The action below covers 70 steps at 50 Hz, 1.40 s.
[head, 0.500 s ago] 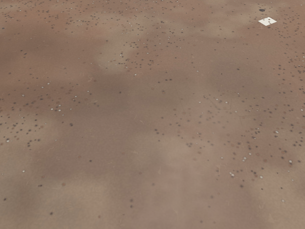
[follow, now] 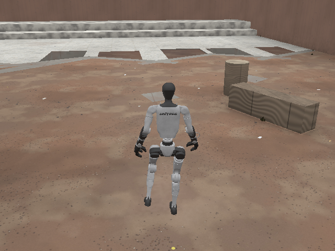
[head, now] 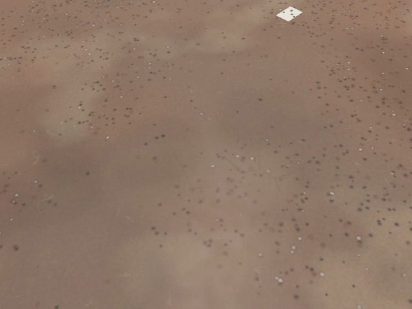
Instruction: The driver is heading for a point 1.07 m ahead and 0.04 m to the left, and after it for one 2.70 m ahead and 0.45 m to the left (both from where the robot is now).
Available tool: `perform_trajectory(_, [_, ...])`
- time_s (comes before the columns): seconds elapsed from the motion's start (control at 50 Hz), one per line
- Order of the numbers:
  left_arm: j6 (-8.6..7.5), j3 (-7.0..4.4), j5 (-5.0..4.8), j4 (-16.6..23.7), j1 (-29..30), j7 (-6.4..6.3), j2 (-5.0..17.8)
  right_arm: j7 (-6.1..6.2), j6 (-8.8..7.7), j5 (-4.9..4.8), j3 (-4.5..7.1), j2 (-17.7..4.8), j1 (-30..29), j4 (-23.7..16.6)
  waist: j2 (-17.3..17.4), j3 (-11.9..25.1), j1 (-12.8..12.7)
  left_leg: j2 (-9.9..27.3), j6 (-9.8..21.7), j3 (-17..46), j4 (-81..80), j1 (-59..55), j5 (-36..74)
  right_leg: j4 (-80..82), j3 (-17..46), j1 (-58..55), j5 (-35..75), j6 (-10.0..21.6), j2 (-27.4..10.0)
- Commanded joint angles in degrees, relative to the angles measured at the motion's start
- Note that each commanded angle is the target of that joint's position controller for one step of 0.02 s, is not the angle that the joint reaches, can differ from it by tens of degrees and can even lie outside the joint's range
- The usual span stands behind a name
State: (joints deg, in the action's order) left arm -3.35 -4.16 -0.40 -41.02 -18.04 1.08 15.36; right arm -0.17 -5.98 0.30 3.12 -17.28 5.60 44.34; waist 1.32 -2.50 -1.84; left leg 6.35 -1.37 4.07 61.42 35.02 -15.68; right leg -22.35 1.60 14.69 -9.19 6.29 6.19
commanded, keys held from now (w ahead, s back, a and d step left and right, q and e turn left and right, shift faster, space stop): w+e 0.20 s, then w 0.54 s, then w+q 0.26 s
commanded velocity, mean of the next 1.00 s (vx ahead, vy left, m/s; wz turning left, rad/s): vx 0.50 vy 0.00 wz -0.19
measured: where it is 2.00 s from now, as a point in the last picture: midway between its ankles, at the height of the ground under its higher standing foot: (236, 170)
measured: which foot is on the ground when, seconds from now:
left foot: up 0.00-0.24, down 0.26-0.76, up 0.78-1.00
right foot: down 0.00-0.28, up 0.30-0.74, down 0.76-1.00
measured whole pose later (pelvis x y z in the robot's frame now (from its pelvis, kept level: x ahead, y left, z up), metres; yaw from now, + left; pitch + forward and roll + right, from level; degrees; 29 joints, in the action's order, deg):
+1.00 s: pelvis +0.54 -0.08 +0.00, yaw -8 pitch +1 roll -1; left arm -5.6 -3.7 1.0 -43.0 -18.6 0.8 14.6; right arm -0.5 -2.5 -1.5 3.7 -17.8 11.6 46.5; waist 3.0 -0.3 -1.7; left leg 5.0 -0.4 4.4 61.0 38.4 -10.3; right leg -17.2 -7.3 8.0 -10.8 3.3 2.0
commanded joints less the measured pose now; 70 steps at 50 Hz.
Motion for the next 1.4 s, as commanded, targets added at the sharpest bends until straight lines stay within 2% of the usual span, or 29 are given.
perform_trajectory(0.02, [-1.09, -2.58, -0.26, 5.14, 2.12, -1.45, 9.78, 0.29, 0.38, 0.71, 0.71, -3.25, -0.98, -3.59, -2.84, 3.72, 1.93, -0.58, -2.22, -0.71, -10.84, 1.11, 8.78, 9.64, 13.23, -0.88, 13.46, 10.08, -13.40])
perform_trajectory(0.14, [-0.26, -2.89, -0.89, 3.67, -2.62, -1.83, 10.12, -0.83, -0.61, -0.69, 0.39, -3.36, -10.06, -6.58, -6.49, 2.64, -2.11, -5.14, -1.61, -0.52, -29.46, -5.27, 20.48, 5.57, 14.99, -1.01, 3.26, 6.31, -12.51])
perform_trajectory(0.24, [0.61, -2.29, -0.54, 3.70, -1.86, -2.26, 7.83, -1.47, -2.11, -0.61, 2.37, -6.79, -2.08, -4.93, -9.68, 5.09, 2.59, -6.33, 2.56, -1.82, -35.35, -15.78, 12.83, -4.93, 19.86, -6.16, 6.33, 3.59, -13.02])
perform_trajectory(0.26, [0.46, -1.25, -0.22, 4.05, -1.96, -2.07, 5.05, -1.28, -2.53, 0.38, 3.16, -8.64, 4.33, -3.86, -8.07, 10.22, 5.49, -2.38, 5.28, 1.13, -34.45, -26.49, 12.47, -14.64, 16.76, -3.59, 8.30, 1.50, -9.98])
perform_trajectory(0.28, [0.17, -0.19, -0.14, 4.97, -6.64, -2.10, 1.81, -0.97, -2.56, 1.51, 4.13, -12.68, 12.74, -2.96, 2.74, 18.97, 5.98, 9.38, 12.10, 18.44, -34.51, -46.20, 7.74, -33.49, 10.67, 10.81, -2.97, -2.39, -3.84])
perform_trajectory(0.3, [-0.28, 0.20, -1.60, 4.76, -11.95, -2.23, 2.38, -1.64, -1.73, 0.27, 4.77, -13.56, 17.71, 0.06, 19.41, 22.28, 5.05, 17.20, 18.92, 42.44, -42.85, -54.70, -8.19, -48.51, 7.53, 25.87, -24.28, -4.87, -0.63])
perform_trajectory(0.32, [-0.36, -0.79, -2.15, 4.22, -8.22, -2.23, 7.57, -1.70, -1.42, -1.06, 3.43, -8.60, 15.25, -0.99, 11.25, 14.98, 6.52, 15.87, 17.22, 41.11, -45.32, -50.58, -18.20, -54.29, 10.14, 31.96, -21.72, -5.00, -3.61])
perform_trajectory(0.36, [-0.49, -0.83, -0.66, 6.56, 2.54, -2.07, 8.21, -1.26, -0.39, -0.11, 2.23, -5.41, 9.71, -1.79, 2.58, 5.01, 6.10, 11.27, 14.12, 25.52, -46.19, -36.23, -9.22, -52.29, 6.74, 31.53, -13.46, -4.48, -7.53])
perform_trajectory(0.42, [-0.51, -0.53, -0.31, 6.85, 2.27, -1.40, 5.41, -1.02, -0.49, 0.27, 1.29, -3.16, 7.46, -1.07, 4.81, 3.25, 2.48, 6.69, 13.69, 15.68, -49.44, -27.06, 3.46, -43.84, 4.88, 25.07, -9.08, -4.25, -11.23])
perform_trajectory(0.54, [-1.12, 1.38, 0.09, 9.03, 10.29, -0.76, 1.92, -0.38, -0.09, -1.17, 2.20, -7.52, 10.47, 1.26, 3.09, 2.34, 4.42, 5.26, 13.83, 4.68, -52.45, -25.66, 15.55, -23.22, 0.43, 22.63, 3.33, -6.00, -11.94])
perform_trajectory(0.68, [-1.69, 0.88, -0.93, 11.57, 18.35, 0.81, 3.65, -0.43, 1.70, -2.21, 2.35, -9.57, 15.79, 4.02, 4.18, 0.24, 6.40, 7.98, 11.04, 3.28, -48.74, -31.89, 16.87, -9.01, -1.72, 16.93, 5.34, -4.11, -8.82])
perform_trajectory(0.72, [-1.78, -0.32, -0.45, 10.05, 12.39, 0.73, 5.68, -0.19, 2.30, -2.31, 2.44, -10.26, 14.61, 4.12, 4.07, 3.25, 1.98, 6.89, 9.29, 1.06, -41.23, -32.42, 29.19, -5.24, -3.74, 6.95, 4.32, -1.96, -6.55])
perform_trajectory(0.74, [-1.63, -1.73, -0.06, 7.69, 4.60, 0.30, 8.20, -0.11, 2.32, -2.03, 1.89, -8.80, 14.98, 4.07, 2.74, 8.31, -1.59, 4.08, 7.80, -1.73, -31.30, -29.68, 34.68, -4.88, -3.86, -4.78, 4.60, -0.25, -6.20])
perform_trajectory(0.76, [-1.35, -3.01, 0.89, 6.30, -6.02, -0.48, 12.62, -0.13, 1.98, -0.51, 0.37, -5.22, 14.73, 2.33, -4.07, 16.96, -5.82, 0.82, 5.35, -4.00, -12.81, -17.59, 20.66, -6.47, 9.00, -22.41, 6.13, 3.83, -17.96])
perform_trajectory(0.78, [-1.04, -3.60, 1.17, 5.75, -7.83, -0.41, 16.82, -0.38, 0.70, -0.75, -1.53, 0.65, 20.60, 1.13, -19.65, 23.26, -2.61, -8.26, 2.31, -3.40, 6.02, 3.21, -15.32, 0.41, 34.70, -36.99, -3.68, 12.35, -30.54])
perform_trajectory(0.8, [-1.06, -2.40, 0.73, 5.61, -8.50, -0.33, 11.18, -0.58, 0.02, -2.17, 0.10, -5.83, 17.30, 2.05, -12.69, 21.29, -5.16, -5.87, 2.71, 2.98, 12.88, 9.64, -16.39, 3.67, 37.36, -34.64, -10.89, 11.49, -29.58])
perform_trajectory(0.82, [-1.30, -1.51, 0.46, 5.56, -5.08, -0.40, 9.19, -0.71, -0.22, -3.08, 0.84, -7.89, 12.45, 0.53, -9.95, 13.39, -4.55, -3.50, 3.25, 2.41, 13.32, 12.20, -11.07, 4.34, 28.13, -27.87, -7.86, 9.08, -27.67])
perform_trajectory(0.84, [-1.45, -0.92, 0.61, 5.58, -1.43, -0.30, 7.57, -0.53, 0.01, -2.64, 0.78, -7.09, 10.22, 0.35, -6.59, 9.76, -2.68, -1.18, 3.02, 1.41, 10.89, 10.00, -6.25, 5.76, 21.40, -20.65, -3.29, 7.59, -24.93])
perform_trajectory(0.9, [-2.75, -0.41, 1.14, 4.73, 4.07, 0.07, 4.66, -0.38, 2.17, -2.02, 1.03, -4.48, 11.55, 1.00, -7.30, 4.77, 1.89, 1.22, 1.86, 1.93, 5.52, 2.76, 0.62, 11.79, 10.43, -8.30, 4.06, 5.92, -21.01])
perform_trajectory(0.98, [-3.79, -1.23, 1.52, 2.12, 3.66, -0.61, 5.97, -0.25, 3.58, -1.77, 1.03, -2.36, 8.72, -0.17, -4.57, 1.97, 2.67, 0.65, 0.60, 3.61, -0.47, 6.21, 8.27, 14.46, 1.72, -7.15, 13.22, 5.67, -20.96])
perform_trajectory(1.08, [-3.34, -1.76, 1.06, -0.08, 2.14, -1.59, 7.75, -1.83, 3.13, -1.33, 0.40, -0.83, 0.38, -2.72, -3.61, -0.65, -0.07, -0.53, 1.35, -0.67, -16.57, 4.53, 21.31, 15.68, -7.37, -8.84, 14.26, 3.13, -19.38])
perform_trajectory(1.18, [-1.46, -2.55, -0.06, -3.05, -2.22, -2.03, 9.51, -3.44, 3.07, -1.49, 0.01, -0.51, -7.32, -7.29, -3.27, -2.98, -2.63, -1.65, 4.01, -4.78, -24.20, 7.49, 15.89, 11.63, -10.60, -18.99, 20.41, 2.11, -22.33])
perform_trajectory(1.26, [0.47, -3.23, -0.60, -2.87, -0.56, -2.99, 12.49, -3.93, 3.47, -1.73, 2.20, -4.46, 0.23, -7.81, -7.38, 4.11, 3.37, -8.74, 8.56, -11.18, -25.09, -7.35, 4.32, -5.72, -13.62, -21.66, 53.75, -0.50, -22.03])
perform_trajectory(1.28, [0.78, -3.08, -0.87, -2.60, 0.55, -3.25, 12.64, -3.36, 3.52, -1.84, 3.91, -7.42, 9.03, -5.80, -6.49, 8.64, 8.40, -10.92, 10.74, -10.99, -29.17, -20.43, 7.44, -17.36, -14.97, -16.89, 52.60, -2.22, -20.08])
perform_trajectory(1.3, [0.25, -2.25, 0.08, -1.59, 0.00, -3.49, 10.90, -2.07, 4.16, -1.71, 5.83, -12.38, 17.96, -3.96, -0.94, 13.94, 11.98, -4.52, 14.12, 0.66, -30.62, -38.54, 9.17, -34.78, -14.92, -2.45, 33.96, -4.86, -17.54])
perform_trajectory(1.32, [-1.56, 0.51, 1.77, 1.34, -5.80, -2.23, 2.13, -1.72, 3.75, -2.03, 6.37, -17.67, 16.24, -4.42, 13.12, 19.03, 4.24, 10.11, 25.47, 33.61, -35.09, -57.42, 1.49, -54.63, -8.30, 23.95, -23.08, -8.52, -5.03])
perform_trajectory(1.34, [-3.99, 0.12, -0.33, 2.03, 0.86, -1.28, 6.34, -1.72, 3.24, -1.54, 5.07, -13.07, 18.84, -5.59, 6.36, 24.71, 9.18, 12.37, 26.04, 43.11, -42.67, -60.19, -3.66, -59.52, 4.02, 30.33, -24.67, -7.35, -4.82])
perform_trajectory(1.36, [-5.04, -0.44, -2.26, 3.85, 6.35, -0.88, 8.47, -1.71, 2.70, -1.21, 4.31, -10.17, 16.86, -5.18, 4.12, 16.38, 9.62, 10.76, 23.14, 34.33, -43.97, -54.60, 0.37, -57.77, 4.23, 34.26, -19.21, -6.09, -7.51])
perform_trajectory(1.4, [-5.27, -0.69, 0.36, 3.42, 7.30, -1.83, 8.64, -1.50, 2.51, -1.27, 3.24, -6.87, 7.77, -7.10, -1.52, 6.86, 3.89, 6.31, 19.67, 20.99, -43.47, -36.16, 22.60, -48.41, 3.13, 27.84, -13.02, -6.67, -11.27])
Velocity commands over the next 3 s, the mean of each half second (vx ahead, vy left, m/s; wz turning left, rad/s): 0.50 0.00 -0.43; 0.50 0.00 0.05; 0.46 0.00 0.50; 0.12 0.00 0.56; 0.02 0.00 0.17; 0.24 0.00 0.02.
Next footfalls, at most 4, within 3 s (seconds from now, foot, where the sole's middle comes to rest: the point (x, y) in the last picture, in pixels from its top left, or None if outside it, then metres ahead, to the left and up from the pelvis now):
0.26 left None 0.34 0.15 -0.78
0.76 right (281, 282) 0.54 -0.17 -0.78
1.30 left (220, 195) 0.87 0.03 -0.78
1.72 right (255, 145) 1.12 -0.12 -0.78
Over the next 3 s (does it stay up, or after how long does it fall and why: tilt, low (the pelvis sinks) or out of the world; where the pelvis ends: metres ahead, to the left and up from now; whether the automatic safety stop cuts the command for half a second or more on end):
stays up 1.06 -0.01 -0.02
